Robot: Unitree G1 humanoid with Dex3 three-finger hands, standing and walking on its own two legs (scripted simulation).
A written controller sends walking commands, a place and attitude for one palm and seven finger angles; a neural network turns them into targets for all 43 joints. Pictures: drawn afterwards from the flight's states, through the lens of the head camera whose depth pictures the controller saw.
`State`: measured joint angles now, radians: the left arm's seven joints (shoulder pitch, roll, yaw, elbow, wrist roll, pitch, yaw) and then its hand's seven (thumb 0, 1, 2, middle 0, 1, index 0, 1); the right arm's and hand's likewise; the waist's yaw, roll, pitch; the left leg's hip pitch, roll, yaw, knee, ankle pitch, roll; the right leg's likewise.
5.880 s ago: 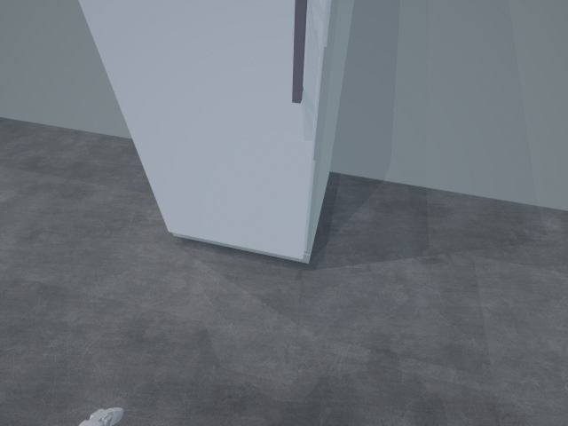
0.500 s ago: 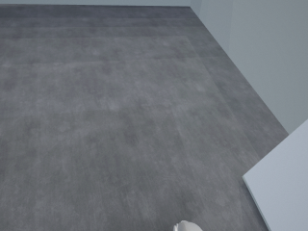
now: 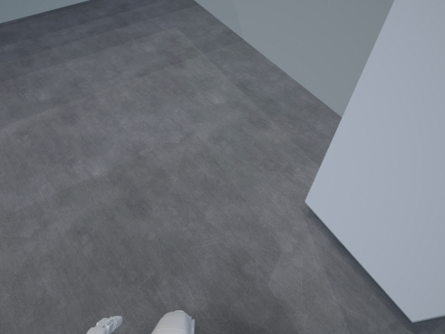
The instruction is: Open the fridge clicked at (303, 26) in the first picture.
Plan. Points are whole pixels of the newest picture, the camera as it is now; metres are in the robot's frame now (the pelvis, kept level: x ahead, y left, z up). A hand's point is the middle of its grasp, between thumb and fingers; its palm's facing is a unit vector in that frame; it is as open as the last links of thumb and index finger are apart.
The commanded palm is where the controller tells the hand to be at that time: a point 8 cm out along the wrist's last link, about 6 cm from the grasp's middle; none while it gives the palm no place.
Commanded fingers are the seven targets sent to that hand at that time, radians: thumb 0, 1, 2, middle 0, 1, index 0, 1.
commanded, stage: turn to face it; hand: right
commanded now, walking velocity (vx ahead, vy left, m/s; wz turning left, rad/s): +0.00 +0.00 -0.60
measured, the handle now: out of the picture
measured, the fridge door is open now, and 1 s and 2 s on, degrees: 0 0 0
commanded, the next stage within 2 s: take the last steps up to it in 1.40 s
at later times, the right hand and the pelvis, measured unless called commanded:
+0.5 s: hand out of the picture +0.03 -0.16 -0.15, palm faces +0.32 +0.91 -0.28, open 7.4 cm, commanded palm none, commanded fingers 0.00 -0.90 -0.90 0.20 0.30 0.20 0.30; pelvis +0.01 +0.05 +0.00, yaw -20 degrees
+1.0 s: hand out of the picture -0.06 -0.24 -0.16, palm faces +0.61 +0.76 -0.24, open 7.4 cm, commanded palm none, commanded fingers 0.00 -0.90 -0.90 0.20 0.30 0.20 0.30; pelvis -0.01 +0.00 +0.00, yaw -36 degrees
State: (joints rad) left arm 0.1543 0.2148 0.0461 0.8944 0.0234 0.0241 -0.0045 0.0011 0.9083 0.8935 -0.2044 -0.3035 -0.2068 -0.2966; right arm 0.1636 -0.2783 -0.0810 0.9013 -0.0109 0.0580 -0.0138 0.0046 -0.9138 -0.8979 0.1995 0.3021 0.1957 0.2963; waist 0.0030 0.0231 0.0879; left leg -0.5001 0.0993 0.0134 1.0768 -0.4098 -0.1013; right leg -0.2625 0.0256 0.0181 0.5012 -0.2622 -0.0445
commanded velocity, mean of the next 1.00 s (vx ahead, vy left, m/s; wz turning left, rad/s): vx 0.00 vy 0.00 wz -0.59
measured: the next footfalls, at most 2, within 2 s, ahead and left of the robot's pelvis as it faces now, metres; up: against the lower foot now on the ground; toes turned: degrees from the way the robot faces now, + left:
left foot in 0.22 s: +0.07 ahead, +0.15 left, +0.00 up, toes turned -6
right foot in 0.68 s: +0.01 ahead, -0.10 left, +0.00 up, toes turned -33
